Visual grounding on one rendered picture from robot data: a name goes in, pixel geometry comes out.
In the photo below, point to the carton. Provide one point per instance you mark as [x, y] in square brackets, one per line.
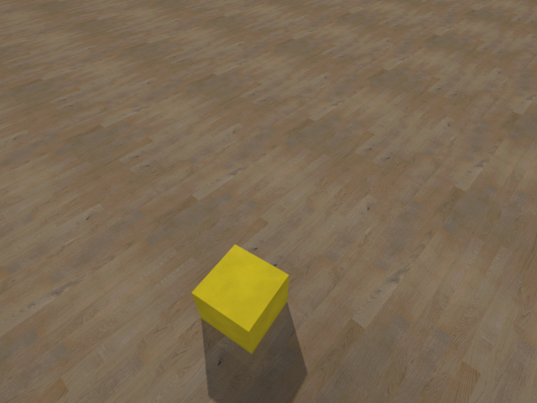
[242, 296]

